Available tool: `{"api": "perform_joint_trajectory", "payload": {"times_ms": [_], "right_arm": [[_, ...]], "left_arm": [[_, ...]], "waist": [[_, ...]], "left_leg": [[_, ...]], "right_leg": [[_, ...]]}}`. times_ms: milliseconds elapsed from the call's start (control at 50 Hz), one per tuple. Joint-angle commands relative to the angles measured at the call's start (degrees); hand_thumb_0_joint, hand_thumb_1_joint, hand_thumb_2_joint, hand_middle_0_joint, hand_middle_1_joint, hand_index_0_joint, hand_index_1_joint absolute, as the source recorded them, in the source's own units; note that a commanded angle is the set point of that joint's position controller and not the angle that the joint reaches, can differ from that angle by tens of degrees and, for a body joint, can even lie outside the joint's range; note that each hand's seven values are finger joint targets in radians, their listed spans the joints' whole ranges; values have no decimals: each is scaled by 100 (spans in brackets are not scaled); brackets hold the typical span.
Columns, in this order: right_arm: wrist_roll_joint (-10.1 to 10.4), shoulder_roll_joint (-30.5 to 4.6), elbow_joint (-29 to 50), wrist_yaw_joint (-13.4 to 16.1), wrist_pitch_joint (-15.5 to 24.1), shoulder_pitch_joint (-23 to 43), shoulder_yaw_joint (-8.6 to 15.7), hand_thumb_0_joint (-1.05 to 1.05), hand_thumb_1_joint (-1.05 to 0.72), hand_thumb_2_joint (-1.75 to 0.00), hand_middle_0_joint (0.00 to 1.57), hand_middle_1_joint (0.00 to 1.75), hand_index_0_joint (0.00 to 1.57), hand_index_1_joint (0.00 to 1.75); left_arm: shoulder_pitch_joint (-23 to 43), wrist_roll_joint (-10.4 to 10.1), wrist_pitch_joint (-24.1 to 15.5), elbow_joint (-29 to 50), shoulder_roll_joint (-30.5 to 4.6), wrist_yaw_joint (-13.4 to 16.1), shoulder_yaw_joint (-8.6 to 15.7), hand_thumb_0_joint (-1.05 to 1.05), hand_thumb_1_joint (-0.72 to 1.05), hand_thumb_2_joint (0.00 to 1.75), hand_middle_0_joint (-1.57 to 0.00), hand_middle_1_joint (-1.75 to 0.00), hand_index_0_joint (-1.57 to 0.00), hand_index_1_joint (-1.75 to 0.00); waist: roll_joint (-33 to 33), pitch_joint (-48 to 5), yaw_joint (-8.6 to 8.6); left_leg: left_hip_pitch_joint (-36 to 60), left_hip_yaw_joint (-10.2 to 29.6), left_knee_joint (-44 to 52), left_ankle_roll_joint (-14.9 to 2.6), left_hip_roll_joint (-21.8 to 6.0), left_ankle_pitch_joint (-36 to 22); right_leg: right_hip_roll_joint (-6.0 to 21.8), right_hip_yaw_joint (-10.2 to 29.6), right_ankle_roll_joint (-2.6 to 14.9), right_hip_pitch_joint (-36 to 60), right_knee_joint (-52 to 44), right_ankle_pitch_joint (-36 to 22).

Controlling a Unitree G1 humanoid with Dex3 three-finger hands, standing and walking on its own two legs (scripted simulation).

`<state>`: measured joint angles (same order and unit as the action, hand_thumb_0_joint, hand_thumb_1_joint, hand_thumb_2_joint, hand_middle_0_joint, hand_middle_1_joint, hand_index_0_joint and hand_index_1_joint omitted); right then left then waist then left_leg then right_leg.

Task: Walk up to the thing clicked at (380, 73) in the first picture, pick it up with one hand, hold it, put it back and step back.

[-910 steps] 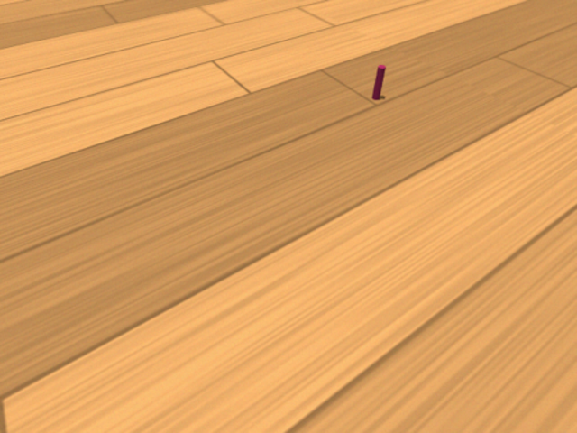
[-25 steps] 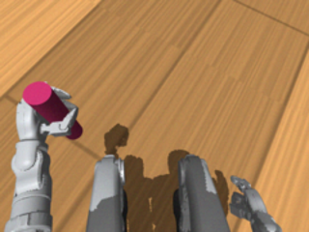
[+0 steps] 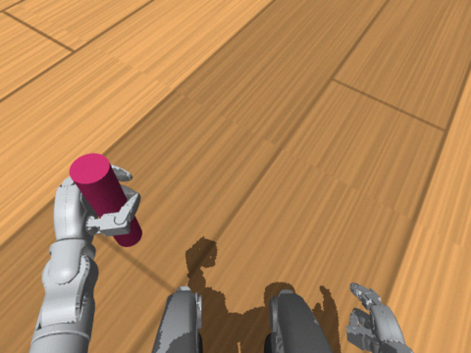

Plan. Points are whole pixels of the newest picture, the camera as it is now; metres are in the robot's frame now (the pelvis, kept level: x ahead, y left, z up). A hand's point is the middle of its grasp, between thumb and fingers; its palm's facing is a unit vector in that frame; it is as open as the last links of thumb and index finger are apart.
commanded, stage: lift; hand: left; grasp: from the side
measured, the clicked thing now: (113, 208) +0.35 +0.21 +0.01
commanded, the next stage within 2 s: hold in 1.06 s
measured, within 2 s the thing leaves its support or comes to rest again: neither
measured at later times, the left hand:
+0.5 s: hand (112, 183) +0.34 +0.18 +0.11, palm faces +0.12 -0.99 -0.03, open 6.6 cm
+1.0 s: hand (114, 159) +0.36 +0.17 +0.14, palm faces +0.12 -0.99 -0.01, open 6.6 cm
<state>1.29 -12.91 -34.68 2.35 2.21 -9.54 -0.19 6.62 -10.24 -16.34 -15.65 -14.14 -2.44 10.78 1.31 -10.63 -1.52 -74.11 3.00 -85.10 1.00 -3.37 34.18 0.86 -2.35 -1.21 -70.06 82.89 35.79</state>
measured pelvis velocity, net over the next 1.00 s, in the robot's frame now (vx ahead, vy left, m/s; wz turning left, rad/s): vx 0.03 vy -0.01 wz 0.02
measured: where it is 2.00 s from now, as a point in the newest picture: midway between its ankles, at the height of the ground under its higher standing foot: outside the picture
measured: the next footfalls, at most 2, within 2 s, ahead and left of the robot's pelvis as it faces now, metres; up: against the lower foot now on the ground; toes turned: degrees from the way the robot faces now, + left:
none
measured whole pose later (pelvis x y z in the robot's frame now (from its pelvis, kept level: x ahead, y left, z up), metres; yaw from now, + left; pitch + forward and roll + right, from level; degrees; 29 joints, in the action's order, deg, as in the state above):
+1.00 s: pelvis +0.03 -0.01 +0.10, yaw +1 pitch +11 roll -1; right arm 0.0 -12.8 -37.1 2.1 1.5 -13.0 -0.3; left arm 7.1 -10.0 -20.2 -24.6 -10.7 -3.5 8.3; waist 0.8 -3.9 -1.3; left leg -41.0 0.9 -56.0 1.5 -3.1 25.5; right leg 1.0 -1.8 -0.7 -38.1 54.7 27.1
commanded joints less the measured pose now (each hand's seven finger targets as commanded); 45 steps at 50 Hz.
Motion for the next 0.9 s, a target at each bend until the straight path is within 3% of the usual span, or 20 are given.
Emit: {"api": "perform_joint_trajectory", "payload": {"times_ms": [0,60,80,100,120,160,180,260,280,340,420,460,540,560,640,680,700,800,840,880], "right_arm": [[1,-840,550,33,221,-219,353,0,-88,-89,20,30,20,30],[6,-872,531,3,238,-234,346,0,-88,-89,20,30,20,30],[19,-858,538,-1,245,-223,344,0,-88,-89,20,30,20,30],[20,-850,542,-9,242,-214,338,0,-89,-89,20,30,20,30],[21,-819,572,-27,246,-218,313,0,-89,-89,20,30,20,30],[26,-817,548,-45,262,-200,302,0,-89,-89,20,30,20,30],[29,-819,536,-49,270,-241,299,0,-89,-89,20,30,20,30],[0,-823,550,-27,280,-260,290,0,-89,-89,20,30,20,30],[1,-807,560,-18,277,-254,283,0,-89,-89,20,30,20,30],[-15,-772,544,-9,276,-299,261,0,-89,-89,20,30,20,30],[-23,-785,498,14,281,-289,260,0,-89,-89,20,30,20,30],[-32,-758,489,22,264,-292,239,0,-89,-90,20,30,20,30],[-39,-724,417,27,254,-314,231,0,-89,-90,20,30,20,30],[-33,-738,406,37,260,-303,251,0,-89,-89,20,30,20,30],[-66,-723,402,15,242,-313,253,0,-89,-89,20,30,20,30],[-67,-725,418,8,206,-306,276,0,-89,-89,20,30,20,30],[-75,-732,432,0,193,-272,276,0,-89,-89,20,30,20,30],[-85,-719,428,1,170,-317,270,0,-89,-90,20,30,20,30],[-104,-693,440,-12,158,-273,248,0,-89,-90,20,30,20,30],[-111,-729,440,-5,167,-238,281,0,-89,-90,20,30,20,30]], "left_arm": [[1636,-22,-569,1266,-821,-18,217,0,41,122,-126,-134,-128,-133],[1521,12,-584,974,-786,-88,153,0,44,122,-125,-133,-127,-132],[1612,0,-614,1166,-937,-84,307,0,45,122,-127,-134,-129,-133],[1313,-9,-596,775,-768,-108,218,0,44,123,-128,-135,-130,-134],[1607,-56,-663,1260,-801,-106,215,0,42,122,-128,-134,-129,-133],[1365,-129,-663,888,-630,-111,221,0,42,122,-127,-134,-129,-133],[1534,-165,-716,1138,-729,-96,311,0,45,121,-126,-133,-128,-132],[1450,-49,-760,803,-678,-81,179,0,45,122,-127,-133,-128,-132],[1799,-34,-837,1293,-825,-69,167,0,44,122,-125,-131,-126,-131],[1525,-71,-823,1072,-621,-65,42,0,44,121,-125,-131,-126,-131],[1731,-86,-841,1204,-774,-20,179,0,41,121,-123,-131,-124,-131],[1655,-60,-820,1087,-622,-13,48,0,43,122,-123,-131,-124,-130],[1478,-85,-789,655,-488,-11,58,0,44,124,-124,-132,-125,-132],[1716,-88,-832,958,-686,3,189,0,44,124,-125,-133,-126,-133],[1470,-66,-763,459,-347,-17,-9,0,43,124,-124,-133,-126,-133],[1734,-34,-831,764,-616,-9,166,0,44,124,-124,-132,-125,-132],[1416,-13,-793,391,-433,-38,23,0,43,123,-124,-132,-125,-132],[1820,-67,-913,881,-619,-66,167,0,45,123,-125,-132,-126,-132],[1600,-83,-895,586,-395,-85,52,0,44,124,-123,-131,-124,-132],[1770,-53,-927,609,-458,-82,95,0,46,124,-124,-133,-125,-133]], "waist": [[430,-1984,-99],[460,-1823,-65],[494,-1823,23],[374,-1650,-9],[406,-1759,15],[310,-1672,-1],[353,-1750,47],[246,-1583,-41],[346,-1677,-10],[176,-1657,-60],[153,-1603,-13],[138,-1447,-57],[-69,-1265,-63],[56,-1256,10],[-11,-1142,-65],[130,-1223,26],[8,-1126,-13],[102,-1305,15],[-40,-1188,-13],[-14,-1080,-21]], "left_leg": [[2442,69,1661,-148,173,-1281],[2768,116,1997,-113,160,-1149],[2850,122,2097,-99,163,-1136],[2817,123,2201,-105,169,-1052],[2938,141,2291,-100,165,-1032],[3019,158,2448,-96,171,-1033],[3116,148,2469,-85,175,-1116],[3247,41,2613,-109,191,-1288],[3340,-18,2641,-110,216,-1350],[3475,-68,2745,-128,240,-1462],[3634,-124,2914,-141,256,-1518],[3773,-127,3019,-128,242,-1562],[3759,-153,3147,-145,243,-1652],[3838,-193,3178,-142,250,-1721],[4037,-209,3298,-144,242,-1931],[4090,-223,3358,-137,258,-2017],[4140,-225,3407,-134,248,-2037],[4397,-241,3529,-127,258,-2200],[4297,-248,3559,-139,268,-2193],[4374,-273,3610,-141,269,-2155]], "right_leg": [[-168,6,242,1323,-1563,-1581],[-142,-25,246,1446,-1784,-1465],[-139,-33,253,1521,-1863,-1414],[-139,-41,240,1571,-1952,-1366],[-152,-69,247,1704,-2006,-1343],[-159,-89,243,1820,-2112,-1368],[-163,-90,247,1881,-2121,-1425],[-162,-54,236,2160,-2387,-1615],[-142,-31,230,2273,-2464,-1678],[-146,-3,204,2590,-2669,-1824],[-142,40,179,2911,-2909,-1924],[-154,29,183,2900,-2995,-1956],[-144,45,152,3237,-3187,-2074],[-122,95,154,3280,-3233,-2148],[-156,52,158,3391,-3327,-2360],[-136,62,164,3530,-3379,-2440],[-149,35,165,3559,-3411,-2433],[-147,61,160,3840,-3516,-2605],[-151,61,147,3917,-3554,-2632],[-156,74,141,3860,-3628,-2607]]}}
